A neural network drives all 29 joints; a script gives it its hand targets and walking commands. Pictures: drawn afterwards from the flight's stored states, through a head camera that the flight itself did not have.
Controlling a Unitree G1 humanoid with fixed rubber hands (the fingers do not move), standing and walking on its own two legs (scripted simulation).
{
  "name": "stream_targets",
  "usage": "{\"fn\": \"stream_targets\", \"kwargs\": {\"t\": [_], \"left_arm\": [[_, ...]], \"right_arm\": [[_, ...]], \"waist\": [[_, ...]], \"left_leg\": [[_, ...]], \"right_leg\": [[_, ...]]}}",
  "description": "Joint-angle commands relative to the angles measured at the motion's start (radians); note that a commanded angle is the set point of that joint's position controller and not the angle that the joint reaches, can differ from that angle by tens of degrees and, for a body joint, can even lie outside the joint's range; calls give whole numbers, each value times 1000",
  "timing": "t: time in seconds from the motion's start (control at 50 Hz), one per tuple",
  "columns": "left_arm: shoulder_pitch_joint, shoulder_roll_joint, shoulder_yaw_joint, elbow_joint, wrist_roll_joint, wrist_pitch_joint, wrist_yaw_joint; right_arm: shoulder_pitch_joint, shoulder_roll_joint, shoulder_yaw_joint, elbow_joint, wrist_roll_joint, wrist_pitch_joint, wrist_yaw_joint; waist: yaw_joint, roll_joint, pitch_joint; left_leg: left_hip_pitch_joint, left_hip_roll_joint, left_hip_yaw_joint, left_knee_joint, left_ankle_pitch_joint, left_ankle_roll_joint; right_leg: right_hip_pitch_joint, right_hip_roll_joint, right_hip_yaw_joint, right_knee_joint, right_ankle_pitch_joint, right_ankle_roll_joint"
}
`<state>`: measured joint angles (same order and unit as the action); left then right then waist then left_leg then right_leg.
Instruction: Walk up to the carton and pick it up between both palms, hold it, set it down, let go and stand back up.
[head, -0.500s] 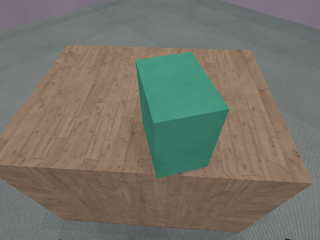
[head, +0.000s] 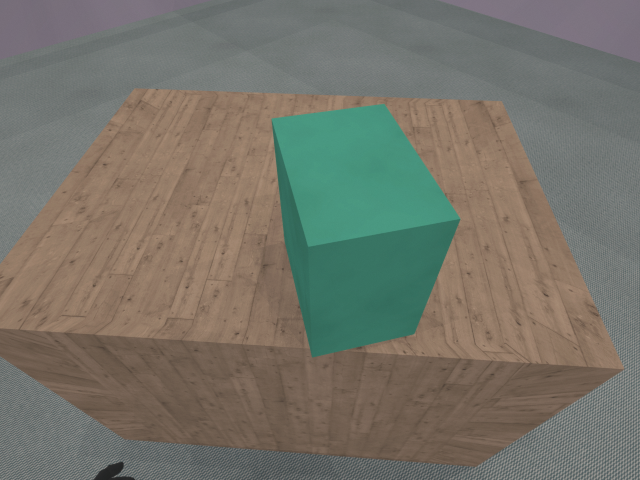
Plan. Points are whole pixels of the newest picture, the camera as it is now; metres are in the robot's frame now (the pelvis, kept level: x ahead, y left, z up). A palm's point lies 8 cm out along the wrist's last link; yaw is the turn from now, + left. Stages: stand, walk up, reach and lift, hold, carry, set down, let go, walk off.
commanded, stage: walk up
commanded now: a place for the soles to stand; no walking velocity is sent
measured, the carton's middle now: (347, 233) +0.44 -0.01 +0.05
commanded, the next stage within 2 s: reach and lift in 0.16 s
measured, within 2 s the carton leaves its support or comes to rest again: neither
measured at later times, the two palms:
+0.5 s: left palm (152, 430) +0.20 +0.24 -0.07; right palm out of the picture +0.14 -0.30 -0.07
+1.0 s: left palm (156, 440) +0.18 +0.22 -0.04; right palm out of the picture +0.13 -0.29 -0.04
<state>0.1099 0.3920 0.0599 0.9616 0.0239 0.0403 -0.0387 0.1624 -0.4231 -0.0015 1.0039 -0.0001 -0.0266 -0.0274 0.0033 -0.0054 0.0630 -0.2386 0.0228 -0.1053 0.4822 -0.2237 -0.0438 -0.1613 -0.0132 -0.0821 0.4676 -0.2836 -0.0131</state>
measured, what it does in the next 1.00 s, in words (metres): stands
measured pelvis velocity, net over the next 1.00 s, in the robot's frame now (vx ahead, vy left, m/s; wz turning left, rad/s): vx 0.00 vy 0.00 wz -0.11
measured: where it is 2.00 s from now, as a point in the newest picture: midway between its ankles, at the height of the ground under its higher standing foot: outside the picture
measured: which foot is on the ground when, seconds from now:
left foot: down 0.00-1.00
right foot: down 0.00-1.00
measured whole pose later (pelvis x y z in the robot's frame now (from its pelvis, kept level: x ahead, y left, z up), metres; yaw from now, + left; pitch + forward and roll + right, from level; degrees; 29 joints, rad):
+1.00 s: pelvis +0.00 +0.00 +0.01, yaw -6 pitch -5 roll +0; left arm 0.24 0.19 0.06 0.25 0.03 0.37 0.09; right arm 0.22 -0.35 -0.06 0.55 0.04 -0.01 0.15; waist 0.02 -0.02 0.06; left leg -0.05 0.07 0.01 0.30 -0.16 -0.05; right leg -0.05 0.02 0.02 0.35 -0.21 -0.02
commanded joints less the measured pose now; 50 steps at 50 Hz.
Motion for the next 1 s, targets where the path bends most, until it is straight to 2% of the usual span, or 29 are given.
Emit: {"fn": "stream_targets", "kwargs": {"t": [0.0, 0.04, 0.08, 0.1, 0.12, 0.14, 0.16, 0.18, 0.2, 0.24, 0.3, 0.32, 0.34, 0.38, 0.42, 0.44, 0.48, 0.52, 0.6, 0.62, 0.7, 0.72, 0.8, 0.86, 0.88, 0.92, 0.94, 0.96, 0.98], "left_arm": [[-41, 202, 45, -76, 3, -16, 10], [-33, 209, 51, -77, 3, -13, 7], [-31, 215, 51, -81, 1, -12, 10], [-37, 205, 47, -78, 4, -11, 10], [-30, 208, 49, -86, 1, -11, 9], [-40, 207, 52, -96, 2, -12, 9], [-390, 195, 56, -428, -21, 218, 60], [-364, 165, 38, -486, -4, 301, 70], [-312, 107, 6, -482, -1, 345, 76], [-204, 81, 7, -519, 40, 407, 79], [-73, 69, 51, -584, 80, 441, 71], [-29, 78, 70, -594, 101, 442, 66], [-6, 70, 79, -601, 109, 443, 65], [-10, 58, 81, -624, 108, 428, 67], [-16, 45, 94, -615, 110, 416, 68], [-22, 40, 91, -616, 109, 411, 72], [-41, 20, 105, -600, 117, 405, 76], [-47, 9, 101, -623, 98, 392, 80], [-80, -18, 72, -718, 51, 349, 97], [-71, -30, 59, -738, 47, 344, 103], [-24, -26, 62, -764, 37, 337, 104], [-20, -28, 51, -774, 21, 330, 106], [18, -36, 58, -811, 24, 315, 119], [50, -69, 50, -837, 22, 311, 127], [53, -73, 54, -823, 17, 308, 128], [57, -89, 42, -885, 4, 294, 143], [68, -91, 46, -874, 4, 292, 145], [79, -105, 43, -856, 4, 289, 147], [81, -109, 38, -896, 2, 279, 154]], "right_arm": [[0, -192, -48, -44, -2, -12, -7], [12, -214, -50, -46, -5, -8, -7], [2, -190, -44, -53, -1, -6, -7], [7, -194, -48, -51, -2, -5, -5], [8, -188, -48, -58, -2, -6, -5], [23, -185, -44, -55, -3, -7, -7], [-328, -56, -239, -85, -180, -168, 39], [-360, -81, -250, -83, -166, -169, 71], [-330, -68, -249, -78, -153, -160, 92], [-254, -95, -234, -50, -111, -151, 105], [-170, -155, -192, -36, -64, -147, 115], [-150, -171, -183, -36, -53, -148, 111], [-158, -178, -179, -51, -41, -145, 114], [-174, -169, -160, -104, -26, -150, 113], [-194, -167, -151, -149, -17, -143, 114], [-196, -161, -149, -156, -20, -134, 117], [-185, -131, -127, -168, -25, -105, 122], [-166, -118, -120, -209, -19, -81, 129], [-163, -98, -126, -305, -7, -61, 146], [-134, -99, -131, -320, 3, -57, 150], [-92, -83, -119, -413, 20, -34, 159], [-84, -85, -130, -435, 23, -31, 157], [-53, -83, -130, -511, 29, -24, 161], [-21, -91, -128, -534, 35, -14, 164], [-24, -90, -124, -555, 38, -8, 164], [-26, -112, -140, -590, 44, -11, 172], [-23, -106, -131, -605, 49, -7, 173], [-11, -111, -131, -611, 50, -6, 174], [-8, -112, -132, -627, 55, -6, 178]], "waist": [[-3, -16, -73], [0, -13, -70], [3, -54, -39], [-7, -29, -43], [4, -27, -32], [0, -58, -48], [-37, -35, -75], [-41, -18, -46], [-25, -1, -46], [7, 26, -100], [29, 40, -216], [27, 39, -236], [34, 50, -214], [16, 48, -165], [26, 16, -121], [11, 11, -86], [24, -8, -27], [17, -51, -52], [10, -54, -59], [4, -31, -77], [24, -41, -81], [14, -50, -78], [26, -14, -70], [21, -16, -64], [24, -36, -49], [19, -30, -69], [29, -30, -61], [30, -62, -54], [24, -44, -70]], "left_leg": [[3, 46, -21, -19, 219, 91], [-23, 45, -27, -16, 187, 95], [-23, 27, -12, 2, 167, 90], [-7, 20, -3, 14, 152, 88], [-6, 15, 7, 16, 166, 83], [-9, 25, -14, 7, 173, 87], [12, -5, 125, 81, -130, 15], [-2, -1, 128, 89, -194, 30], [-47, 26, 135, 107, -197, 30], [-6, 34, 161, 106, -104, 15], [168, 19, 155, 121, 197, -11], [218, 6, 149, 129, 280, -13], [237, 7, 135, 112, 310, -19], [261, -5, 132, 67, 360, -23], [245, -14, 144, 22, 329, -10], [243, -11, 138, -7, 302, -6], [210, -17, 160, -52, 220, 15], [231, -14, 173, -73, 182, 29], [264, -20, 181, -110, 132, 31], [299, -20, 182, -122, 120, 30], [287, -30, 192, -140, 110, 42], [298, -32, 189, -150, 116, 42], [291, -33, 190, -167, 135, 40], [303, -36, 192, -182, 133, 42], [294, -35, 192, -194, 127, 46], [306, -31, 186, -197, 147, 42], [299, -30, 194, -200, 154, 45], [303, -29, 195, -203, 133, 51], [303, -30, 191, -207, 146, 46]], "right_leg": [[26, -116, 100, -92, 80, -69], [31, -109, 99, -91, 41, -64], [2, -129, 115, -117, 2, -74], [-14, -129, 123, -118, -5, -80], [-22, -136, 122, -120, -5, -82], [1, -129, 116, -111, -2, -83], [-290, 21, 21, 55, -131, 2], [-261, 18, 24, 82, -168, -12], [-228, 17, 11, 112, -143, -29], [-135, 21, -18, 108, -29, -27], [-89, 38, -26, 82, 217, -22], [-87, 43, -26, 74, 295, -14], [-82, 43, -32, 48, 283, -16], [-55, 53, -30, 13, 346, -2], [-1, 54, -15, -31, 375, 1], [-1, 58, -15, -50, 350, -1], [9, 58, -1, -79, 317, 2], [12, 53, 15, -106, 306, 7], [-14, 43, 30, -144, 254, 7], [-29, 48, 33, -158, 232, 1], [-6, 40, 49, -183, 224, 6], [-25, 44, 41, -184, 226, 12], [-28, 45, 44, -202, 222, 3], [-24, 47, 46, -218, 192, 5], [-44, 46, 45, -227, 173, 6], [-43, 52, 40, -226, 176, -5], [-46, 47, 39, -234, 171, 0], [-46, 46, 46, -241, 151, -2], [-41, 48, 40, -240, 153, -3]]}}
